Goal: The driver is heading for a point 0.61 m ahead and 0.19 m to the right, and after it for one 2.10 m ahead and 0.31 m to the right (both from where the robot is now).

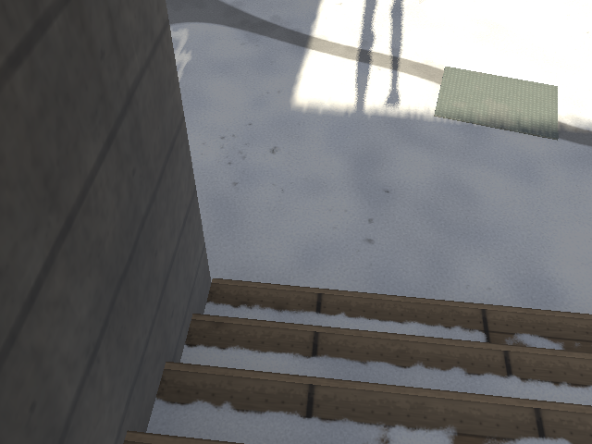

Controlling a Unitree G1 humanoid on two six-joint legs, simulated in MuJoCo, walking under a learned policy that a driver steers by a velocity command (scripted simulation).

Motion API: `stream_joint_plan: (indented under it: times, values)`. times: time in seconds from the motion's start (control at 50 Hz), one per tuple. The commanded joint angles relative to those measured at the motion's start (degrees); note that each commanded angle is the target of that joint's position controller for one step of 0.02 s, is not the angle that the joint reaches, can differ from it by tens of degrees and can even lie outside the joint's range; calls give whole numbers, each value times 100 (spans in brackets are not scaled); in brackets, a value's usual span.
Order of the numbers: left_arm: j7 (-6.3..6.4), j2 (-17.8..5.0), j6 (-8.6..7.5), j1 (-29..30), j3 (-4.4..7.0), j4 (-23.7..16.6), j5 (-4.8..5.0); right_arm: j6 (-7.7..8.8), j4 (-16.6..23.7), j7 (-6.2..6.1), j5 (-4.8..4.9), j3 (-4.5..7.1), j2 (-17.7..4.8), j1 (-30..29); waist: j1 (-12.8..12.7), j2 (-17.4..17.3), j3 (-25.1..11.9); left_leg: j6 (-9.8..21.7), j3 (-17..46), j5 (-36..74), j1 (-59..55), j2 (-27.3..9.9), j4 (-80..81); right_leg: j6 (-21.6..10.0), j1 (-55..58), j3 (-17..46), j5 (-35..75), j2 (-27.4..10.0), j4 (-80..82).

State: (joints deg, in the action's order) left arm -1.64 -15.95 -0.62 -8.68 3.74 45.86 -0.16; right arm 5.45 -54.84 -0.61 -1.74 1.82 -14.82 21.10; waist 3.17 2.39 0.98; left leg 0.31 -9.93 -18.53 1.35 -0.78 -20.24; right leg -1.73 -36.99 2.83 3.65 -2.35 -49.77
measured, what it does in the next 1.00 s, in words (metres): goes down, turning right: right foot, then left foot 0.17 m lower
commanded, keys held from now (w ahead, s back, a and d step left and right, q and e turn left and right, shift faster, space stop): w+e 0.56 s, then w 0.44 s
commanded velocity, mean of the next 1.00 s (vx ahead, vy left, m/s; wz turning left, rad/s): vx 0.50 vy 0.00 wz -0.42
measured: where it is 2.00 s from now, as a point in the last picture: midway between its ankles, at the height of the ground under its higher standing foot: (374, 362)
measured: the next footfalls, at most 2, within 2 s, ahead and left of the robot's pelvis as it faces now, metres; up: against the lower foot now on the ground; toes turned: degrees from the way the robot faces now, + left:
right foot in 0.10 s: +0.16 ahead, -0.11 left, +0.00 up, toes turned -4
left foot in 0.66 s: +0.46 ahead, +0.02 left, -0.17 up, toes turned -28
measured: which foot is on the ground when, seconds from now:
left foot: down 0.00-0.10, up 0.12-0.64, down 0.66-1.00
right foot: up 0.00-0.08, down 0.10-0.68, up 0.70-1.00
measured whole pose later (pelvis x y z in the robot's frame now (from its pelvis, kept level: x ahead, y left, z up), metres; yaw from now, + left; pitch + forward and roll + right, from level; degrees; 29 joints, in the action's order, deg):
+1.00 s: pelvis +0.47 -0.07 -0.20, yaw -25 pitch +2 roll +1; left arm 1.1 -13.3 -2.4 -13.5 2.1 42.3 0.8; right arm 4.0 -55.0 -1.5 0.0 1.6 -9.6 31.5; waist 1.6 2.0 -2.4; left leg 4.6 1.2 -28.6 11.9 6.5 -38.8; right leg -2.5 -48.2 7.2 10.7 -6.4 -59.0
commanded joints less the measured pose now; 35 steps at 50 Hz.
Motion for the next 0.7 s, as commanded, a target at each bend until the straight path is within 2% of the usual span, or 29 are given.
stream_joint_plan:
  times: [0.02, 0.04, 0.06, 0.08, 0.1, 0.12, 0.14, 0.16, 0.18, 0.2, 0.22, 0.24, 0.26, 0.3, 0.32, 0.34, 0.36, 0.38, 0.4, 0.44, 0.48, 0.52, 0.54, 0.58, 0.62, 0.64, 0.66, 0.68, 0.7]
  values:
    - [-45, -332, -12, 213, 53, -602, -37, -44, 437, -50, 140, 196, -889, -292, -201, -821, 455, 743, 219, 3382, 488, -1477, -82, -164, 342, -471, -1061, 120, 90]
    - [-69, -185, -11, 194, 1, -748, -11, -112, 405, -73, 223, 275, -1101, -289, -254, -1157, 522, 698, 229, 4149, 371, -1660, -331, -282, 453, -588, -2094, 131, 541]
    - [-90, -298, -48, -18, 54, -774, -33, -162, 360, -136, 254, 345, -1268, -211, -392, -1078, 232, 683, 245, 5186, 278, -1720, -935, -358, 937, -837, -2372, 333, 581]
    - [-109, -476, -77, -863, 184, -632, 25, -233, 364, -191, 277, 388, -1363, -340, -818, -1031, -193, 587, 95, 5743, 311, -1618, -1909, -496, 1775, -916, -2085, 502, 995]
    - [-46, -948, -109, -1919, 406, -418, 68, -228, 464, -216, 285, 413, -1392, -459, -1310, -429, -715, 308, -13, 4787, 1107, -1246, -3600, -799, 3253, -289, -1218, 417, 1839]
    - [57, -1618, -72, -1890, 486, -364, 220, -103, 634, -158, -12, 209, -584, -126, -699, 1498, -578, 74, 143, -937, 2884, -283, -5688, -1329, 4037, 1814, 96, -624, 2055]
    - [-17, -1595, -204, -1819, 364, -758, 108, 225, 947, 3, 147, 186, -557, 192, -469, 1951, -1520, -26, 1446, -1888, 4374, 441, -6859, -2519, 5139, 4576, 93, -1490, 2870]
    - [-64, -1152, -268, -1770, 317, -689, 164, 360, 1097, 57, 424, 347, -1173, -490, -674, 770, -953, 78, 1790, -1246, 4932, 175, -6768, -2394, 4718, 4220, 23, -1469, 3138]
    - [-76, -912, -299, -1437, 247, -792, 181, 318, 1189, 50, 462, 405, -1273, -774, -506, 189, -497, 123, 1740, -824, 4871, -29, -6450, -2131, 4101, 3380, 240, -1308, 2871]
    - [-93, -648, -325, -950, 164, -902, 234, 211, 1104, -23, 292, 425, -1153, -673, -238, -386, -354, 80, 1756, -442, 4403, -265, -5976, -1955, 3287, 2782, 443, -1095, 2837]
    - [-56, -565, -327, -755, 125, -1017, 256, 80, 1164, -83, 196, 451, -1136, -620, -128, -251, -376, -3, 1751, -127, 4076, -382, -5562, -1841, 2882, 2383, 755, -906, 2770]
    - [-11, -384, -302, -770, 80, -1025, 231, -41, 1211, -75, 185, 432, -932, -608, -51, -283, -412, -34, 1757, 4, 3935, -475, -5228, -1739, 2733, 2190, 450, -708, 2747]
    - [58, -378, -271, -890, 77, -1011, 212, -115, 1293, -56, 147, 414, -825, -672, -54, -232, -419, -42, 1702, 51, 3951, -500, -4795, -1655, 2671, 2128, 478, -581, 2767]
    - [232, -581, -183, -1232, 159, -943, 110, -146, 1440, -35, 15, 307, -507, -907, -146, -144, -478, -132, 1465, 432, 3990, -372, -4284, -1648, 2548, 1895, 1399, -438, 2531]
    - [305, -602, -127, -1335, 165, -937, 85, -137, 1485, -1, -33, 264, -439, -986, -184, -134, -533, -138, 1411, 719, 3957, -317, -3965, -1602, 2492, 1743, 1770, -370, 2429]
    - [345, -734, -109, -1478, 191, -923, -17, -88, 1356, 83, -78, 277, -540, -773, -209, -121, -829, -4, 1393, 1656, 3772, -258, -4252, -1575, 2516, 1799, 1898, -394, 2105]
    - [358, -818, -129, -1642, 192, -905, -4, -64, 1403, 100, -32, 357, -735, -966, -273, -153, -725, 55, 1489, 2129, 4081, -200, -3950, -1495, 2581, 1765, 1453, -263, 2051]
    - [430, -744, -203, -1967, 162, -728, 131, 0, 1536, 130, 134, 423, -912, -1329, -370, 66, -495, 118, 1895, 2243, 4744, -311, -3509, -1384, 3067, 2150, 712, -390, 1930]
    - [477, -693, -236, -2164, 132, -667, 175, 38, 1665, 140, 111, 390, -902, -1681, -496, 105, -400, 157, 1952, 2303, 5119, -291, -3133, -1332, 3342, 2347, 359, -424, 1846]
    - [609, -533, -172, -1901, 45, -629, 236, 101, 1878, 214, -151, 291, -587, -2092, -522, 21, -166, 221, 1595, 4337, 3502, 114, -1536, -997, 1697, 1726, -1017, 268, 1641]
    - [619, -595, -133, -1635, 57, -591, 197, 107, 1901, 262, -103, 237, -333, -1934, -489, 237, -135, 162, 1337, 5096, 2204, 378, -1481, -935, 570, 1572, -1544, 492, 1439]
    - [569, -528, -81, -1689, 32, -544, 226, 5, 2196, 238, 16, 205, -238, -1966, -506, 570, 51, 126, 1427, 4409, 2172, 448, -1324, -1037, 559, 1912, -1856, 542, 1025]
    - [553, -465, -37, -1722, 13, -533, 157, -18, 2239, 254, -16, 220, -261, -1814, -481, 578, -67, 115, 1442, 4375, 1814, 516, -1478, -1029, 544, 2110, -1914, 588, 782]
    - [645, -353, 79, -1816, 2, -540, 226, -49, 2296, 215, 98, 282, -460, -1794, -604, 545, 176, 88, 1920, 3889, 2413, 31, -341, -982, 1679, 2400, -1967, 494, 121]
    - [769, -174, 153, -1925, -69, -427, 243, -94, 2111, 188, 182, 335, -501, -1370, -702, 413, 244, 86, 2086, 4379, 2441, -535, 684, -949, 2432, 2470, -1671, 458, -855]
    - [717, -92, 146, -1924, -98, -321, 265, -83, 1821, 198, 168, 385, -497, -814, -554, 224, 84, 162, 1850, 4600, 1769, -614, 977, -900, 2324, 2276, -1618, 583, -1721]
    - [573, 33, 124, -2020, -171, -191, 258, -97, 1470, 219, 116, 427, -458, 108, -268, -199, -223, 188, 1542, 4766, 481, -601, 906, -775, 1715, 1813, -2203, 836, -2783]
    - [377, 295, 27, -2420, -206, 27, 261, -119, 1102, 290, -40, 425, -567, 1441, 100, -1277, -1093, 575, 2022, 6193, -2031, -1155, -1102, -525, -243, 1365, -4890, 1345, -5087]
    - [244, 179, -116, -3084, -216, 104, 443, -118, 927, 361, 89, 382, -688, 1949, 79, -1987, -1576, 1035, 2711, 6058, -3400, -1697, -2457, -203, -2034, 1428, -5840, 1500, -7116]
Keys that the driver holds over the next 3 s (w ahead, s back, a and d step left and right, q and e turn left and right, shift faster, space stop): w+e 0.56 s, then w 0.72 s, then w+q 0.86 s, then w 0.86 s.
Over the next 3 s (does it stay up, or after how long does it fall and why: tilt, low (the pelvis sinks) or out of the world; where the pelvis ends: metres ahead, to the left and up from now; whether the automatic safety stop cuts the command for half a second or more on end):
stays up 1.54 -0.27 -0.85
